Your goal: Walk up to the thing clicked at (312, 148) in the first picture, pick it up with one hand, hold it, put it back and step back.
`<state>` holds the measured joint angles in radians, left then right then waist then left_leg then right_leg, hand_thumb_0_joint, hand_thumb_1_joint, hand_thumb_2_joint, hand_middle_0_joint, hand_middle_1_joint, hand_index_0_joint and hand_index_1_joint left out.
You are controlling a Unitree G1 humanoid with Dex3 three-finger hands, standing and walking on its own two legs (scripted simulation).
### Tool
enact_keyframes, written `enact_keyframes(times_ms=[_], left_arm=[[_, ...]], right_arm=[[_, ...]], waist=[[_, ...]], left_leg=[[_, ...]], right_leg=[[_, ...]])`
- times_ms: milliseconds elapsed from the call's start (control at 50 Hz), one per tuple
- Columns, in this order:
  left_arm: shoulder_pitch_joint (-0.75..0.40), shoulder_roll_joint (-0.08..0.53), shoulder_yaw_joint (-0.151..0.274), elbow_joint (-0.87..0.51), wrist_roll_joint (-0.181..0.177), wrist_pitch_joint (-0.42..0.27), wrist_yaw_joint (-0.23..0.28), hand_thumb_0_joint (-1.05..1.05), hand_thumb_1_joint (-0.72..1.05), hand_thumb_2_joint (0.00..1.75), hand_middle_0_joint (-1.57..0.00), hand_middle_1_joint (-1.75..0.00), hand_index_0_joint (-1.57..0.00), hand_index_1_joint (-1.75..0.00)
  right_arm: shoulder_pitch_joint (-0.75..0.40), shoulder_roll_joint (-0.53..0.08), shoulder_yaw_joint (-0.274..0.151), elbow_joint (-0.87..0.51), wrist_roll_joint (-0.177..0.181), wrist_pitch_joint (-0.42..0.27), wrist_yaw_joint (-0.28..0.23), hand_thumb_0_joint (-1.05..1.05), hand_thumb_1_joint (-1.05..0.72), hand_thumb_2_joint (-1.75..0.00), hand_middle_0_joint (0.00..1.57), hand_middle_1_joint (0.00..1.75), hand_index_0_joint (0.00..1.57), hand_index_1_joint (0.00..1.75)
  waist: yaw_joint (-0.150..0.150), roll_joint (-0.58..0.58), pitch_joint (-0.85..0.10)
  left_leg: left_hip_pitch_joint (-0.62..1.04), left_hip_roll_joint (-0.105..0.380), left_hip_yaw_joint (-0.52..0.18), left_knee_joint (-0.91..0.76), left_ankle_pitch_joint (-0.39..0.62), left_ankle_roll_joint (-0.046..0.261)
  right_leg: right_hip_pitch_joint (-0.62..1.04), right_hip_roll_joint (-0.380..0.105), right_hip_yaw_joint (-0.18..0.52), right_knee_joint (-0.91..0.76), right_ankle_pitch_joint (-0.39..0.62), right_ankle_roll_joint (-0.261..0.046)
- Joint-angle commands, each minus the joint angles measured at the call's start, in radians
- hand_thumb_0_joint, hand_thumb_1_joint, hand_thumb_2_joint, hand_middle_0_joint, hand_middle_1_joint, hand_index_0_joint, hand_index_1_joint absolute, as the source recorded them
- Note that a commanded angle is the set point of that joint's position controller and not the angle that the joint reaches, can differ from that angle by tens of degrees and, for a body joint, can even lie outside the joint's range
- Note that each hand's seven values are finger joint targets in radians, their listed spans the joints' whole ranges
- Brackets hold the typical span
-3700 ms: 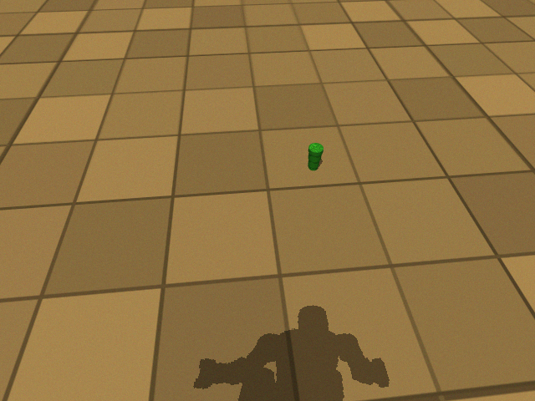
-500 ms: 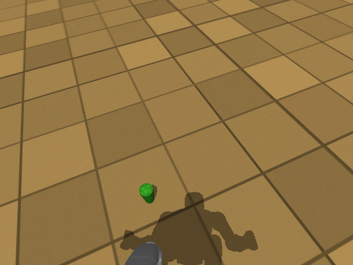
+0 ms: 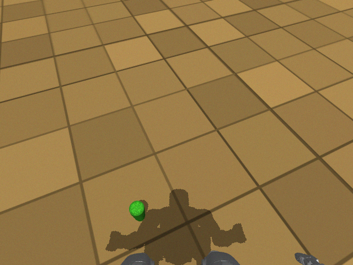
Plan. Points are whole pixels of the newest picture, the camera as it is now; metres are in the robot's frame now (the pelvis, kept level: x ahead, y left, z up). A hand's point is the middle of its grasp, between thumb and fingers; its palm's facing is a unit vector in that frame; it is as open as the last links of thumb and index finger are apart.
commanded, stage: walk up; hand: left
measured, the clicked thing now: (138, 212) +0.42 +0.21 -0.68
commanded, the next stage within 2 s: stand in 1.12 s
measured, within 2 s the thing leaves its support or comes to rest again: neither
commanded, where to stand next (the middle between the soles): +0.07 +0.01 m, yaw +0 degrees
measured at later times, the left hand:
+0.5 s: hand (77, 263) +0.14 +0.25 -0.12, palm faces -0.01 -0.95 -0.32, open 7.4 cm
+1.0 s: hand out of the picture +0.09 +0.25 -0.12, palm faces +0.02 -0.95 -0.32, open 7.4 cm
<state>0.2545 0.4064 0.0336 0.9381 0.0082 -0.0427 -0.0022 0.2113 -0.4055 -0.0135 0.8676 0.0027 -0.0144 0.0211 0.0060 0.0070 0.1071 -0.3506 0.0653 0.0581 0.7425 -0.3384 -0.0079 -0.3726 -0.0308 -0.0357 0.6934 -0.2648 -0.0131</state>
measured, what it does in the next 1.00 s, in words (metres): stands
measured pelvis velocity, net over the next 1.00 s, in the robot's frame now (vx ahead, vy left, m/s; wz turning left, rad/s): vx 0.03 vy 0.00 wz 0.01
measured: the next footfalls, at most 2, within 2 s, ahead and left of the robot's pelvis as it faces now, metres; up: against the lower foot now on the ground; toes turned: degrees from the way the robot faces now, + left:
none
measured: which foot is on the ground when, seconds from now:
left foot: down 0.00-1.00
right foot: down 0.00-1.00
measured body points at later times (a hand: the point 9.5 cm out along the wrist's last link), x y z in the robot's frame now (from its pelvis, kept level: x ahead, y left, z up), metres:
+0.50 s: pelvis +0.02 +0.00 +0.03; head +0.03 +0.00 +0.48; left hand +0.14 +0.29 -0.10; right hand +0.10 -0.31 -0.10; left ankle +0.03 +0.13 -0.71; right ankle +0.06 -0.13 -0.71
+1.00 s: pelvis +0.03 +0.00 +0.03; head +0.03 +0.00 +0.48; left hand +0.09 +0.30 -0.10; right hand +0.11 -0.29 -0.10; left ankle +0.03 +0.13 -0.71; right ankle +0.06 -0.13 -0.71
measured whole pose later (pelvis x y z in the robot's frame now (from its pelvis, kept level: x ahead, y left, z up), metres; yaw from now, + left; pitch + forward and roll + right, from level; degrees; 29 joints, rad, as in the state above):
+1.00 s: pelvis +0.03 +0.00 +0.03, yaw +1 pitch -2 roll +0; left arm 0.08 0.34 0.01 1.20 0.00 -0.01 -0.02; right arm 0.07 -0.35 0.01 1.17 -0.01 -0.01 0.02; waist 0.02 0.00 0.05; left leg -0.13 0.02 0.03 0.34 -0.17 -0.01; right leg -0.16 -0.04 -0.05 0.32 -0.12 0.02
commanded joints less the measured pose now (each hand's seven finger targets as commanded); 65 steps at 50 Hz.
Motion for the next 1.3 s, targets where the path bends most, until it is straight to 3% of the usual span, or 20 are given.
enact_keyframes(times_ms=[0,20,60,80,100,120,180,220,420,540,760,900,980,1080,1100,1200,1280], left_arm=[[-0.089,0.304,0.060,-0.063,0.002,-0.021,0.018,0.00,0.90,0.90,-0.20,-0.30,-0.20,-0.30],[-0.120,0.269,0.049,-0.062,0.002,-0.017,0.018,0.00,0.90,0.90,-0.20,-0.30,-0.20,-0.30],[-0.154,0.237,0.034,-0.044,0.001,-0.008,0.017,0.00,0.90,0.90,-0.20,-0.30,-0.20,-0.30],[-0.143,0.203,0.024,-0.037,-0.002,-0.005,0.015,0.00,0.90,0.90,-0.20,-0.30,-0.20,-0.30],[-0.132,0.188,0.020,-0.017,-0.009,0.000,0.012,0.00,0.90,0.90,-0.20,-0.30,-0.20,-0.30],[-0.113,0.191,0.022,-0.001,-0.008,0.002,0.011,0.00,0.90,0.90,-0.20,-0.30,-0.20,-0.30],[-0.177,0.197,0.022,0.030,-0.009,-0.003,0.010,0.00,0.90,0.90,-0.20,-0.30,-0.20,-0.30],[-0.187,0.190,0.017,0.053,-0.016,-0.003,0.010,0.00,0.90,0.90,-0.20,-0.30,-0.20,-0.30],[-0.262,0.158,0.007,0.136,-0.018,0.010,0.001,0.00,0.90,0.90,-0.20,-0.30,-0.20,-0.30],[-0.278,0.155,0.007,0.162,-0.011,0.009,-0.002,0.00,0.90,0.90,-0.20,-0.30,-0.20,-0.30],[-0.258,0.150,0.010,0.187,-0.008,0.009,-0.002,0.00,0.90,0.90,-0.20,-0.30,-0.20,-0.30],[-0.253,0.150,0.014,0.189,-0.003,0.009,0.000,0.00,0.90,0.90,-0.20,-0.30,-0.20,-0.30],[-0.250,0.146,0.014,0.185,-0.002,0.010,0.000,0.00,0.90,0.90,-0.20,-0.30,-0.20,-0.30],[-0.224,0.144,0.013,0.188,-0.004,0.010,0.000,0.00,0.90,0.90,-0.20,-0.30,-0.20,-0.30],[-0.213,0.144,0.008,0.183,0.005,0.010,0.004,0.00,0.90,0.90,-0.20,-0.30,-0.20,-0.30],[-0.220,0.152,0.008,0.179,0.001,0.010,0.006,0.00,0.90,0.90,-0.20,-0.30,-0.20,-0.30],[-0.212,0.150,0.006,0.170,0.003,0.009,0.006,0.00,0.90,0.90,-0.20,-0.30,-0.20,-0.30]], right_arm=[[-0.018,-0.180,-0.054,-0.020,0.014,0.008,-0.031,0.00,-0.90,-0.90,0.20,0.30,0.20,0.30],[-0.007,-0.182,-0.054,0.005,0.017,0.008,-0.028,0.00,-0.90,-0.90,0.20,0.30,0.20,0.30],[0.026,-0.178,-0.049,0.054,0.020,-0.005,-0.025,0.00,-0.90,-0.90,0.20,0.30,0.20,0.30],[0.011,-0.200,-0.054,0.065,0.013,-0.012,-0.025,0.00,-0.90,-0.90,0.20,0.30,0.20,0.30],[-0.048,-0.221,-0.051,0.061,0.004,-0.017,-0.022,0.00,-0.90,-0.90,0.20,0.30,0.20,0.30],[-0.095,-0.226,-0.044,0.064,0.006,-0.021,-0.019,0.00,-0.90,-0.90,0.20,0.30,0.20,0.30],[-0.095,-0.185,-0.024,0.116,0.007,-0.019,-0.017,0.00,-0.90,-0.90,0.20,0.30,0.20,0.30],[-0.112,-0.183,-0.018,0.142,0.007,-0.021,-0.016,0.00,-0.90,-0.90,0.20,0.30,0.20,0.30],[-0.179,-0.176,-0.010,0.222,0.000,-0.026,-0.019,0.00,-0.90,-0.90,0.20,0.30,0.20,0.30],[-0.191,-0.171,-0.012,0.242,-0.003,-0.018,-0.017,0.00,-0.90,-0.90,0.20,0.30,0.20,0.30],[-0.199,-0.174,-0.019,0.250,-0.003,-0.017,-0.019,0.00,-0.90,-0.90,0.20,0.30,0.20,0.30],[-0.189,-0.162,-0.021,0.250,-0.005,-0.011,-0.017,0.00,-0.90,-0.90,0.20,0.30,0.20,0.30],[-0.183,-0.163,-0.023,0.252,-0.007,-0.012,-0.018,0.00,-0.90,-0.90,0.20,0.30,0.20,0.30],[-0.189,-0.159,-0.024,0.245,-0.004,-0.015,-0.019,0.00,-0.90,-0.90,0.20,0.30,0.20,0.30],[-0.186,-0.159,-0.027,0.234,-0.017,-0.016,-0.021,0.00,-0.90,-0.90,0.20,0.30,0.20,0.30],[-0.179,-0.152,-0.025,0.232,-0.016,-0.015,-0.022,0.00,-0.90,-0.90,0.20,0.30,0.20,0.30],[-0.180,-0.156,-0.024,0.226,-0.014,-0.018,-0.022,0.00,-0.90,-0.90,0.20,0.30,0.20,0.30]], waist=[[-0.012,-0.157,-0.079],[-0.030,-0.139,-0.074],[-0.049,-0.154,-0.093],[-0.040,-0.111,-0.134],[-0.008,-0.054,-0.138],[0.017,-0.047,-0.156],[-0.005,-0.065,-0.150],[0.002,-0.026,-0.152],[0.012,0.008,-0.163],[0.001,-0.006,-0.135],[-0.001,0.007,-0.159],[-0.005,-0.007,-0.119],[-0.007,0.000,-0.133],[0.001,-0.001,-0.152],[-0.005,-0.003,-0.181],[-0.006,-0.007,-0.130],[-0.007,0.005,-0.141]], left_leg=[[0.034,-0.021,-0.054,0.105,-0.208,0.035],[0.059,-0.018,-0.065,0.062,-0.191,0.042],[0.118,0.005,-0.070,-0.143,0.034,0.046],[0.149,0.049,-0.140,-0.213,0.097,0.058],[0.087,0.086,-0.216,-0.264,0.067,0.075],[0.037,0.105,-0.220,-0.269,0.033,0.088],[0.083,0.044,-0.134,-0.273,0.099,0.055],[0.111,0.050,-0.137,-0.293,0.162,0.051],[0.154,0.074,-0.140,-0.430,0.211,0.038],[0.178,0.067,-0.132,-0.458,0.145,0.032],[0.214,0.076,-0.126,-0.477,0.191,0.028],[0.192,0.068,-0.136,-0.489,0.135,0.027],[0.185,0.069,-0.140,-0.496,0.137,0.025],[0.212,0.072,-0.140,-0.488,0.209,0.026],[0.213,0.078,-0.143,-0.491,0.192,0.024],[0.178,0.068,-0.145,-0.501,0.176,0.017],[0.200,0.071,-0.140,-0.486,0.229,0.016]], right_leg=[[-0.077,-0.336,0.456,-0.342,0.015,-0.226],[-0.080,-0.288,0.386,-0.324,-0.006,-0.202],[-0.052,-0.194,0.247,-0.252,0.037,-0.103],[-0.027,-0.152,0.194,-0.201,0.094,-0.064],[0.021,-0.096,0.144,-0.175,0.060,-0.033],[0.104,-0.079,0.126,-0.193,0.003,-0.029],[0.129,-0.128,0.165,-0.241,0.075,-0.045],[0.141,-0.123,0.146,-0.252,0.127,-0.040],[0.247,-0.107,0.103,-0.340,0.169,-0.011],[0.221,-0.113,0.113,-0.418,0.094,-0.004],[0.252,-0.113,0.098,-0.426,0.161,0.004],[0.228,-0.110,0.102,-0.451,0.068,0.007],[0.247,-0.109,0.100,-0.441,0.102,0.007],[0.260,-0.110,0.089,-0.425,0.160,0.010],[0.279,-0.111,0.083,-0.413,0.151,0.010],[0.269,-0.112,0.081,-0.420,0.116,0.012],[0.269,-0.117,0.081,-0.416,0.164,0.008]])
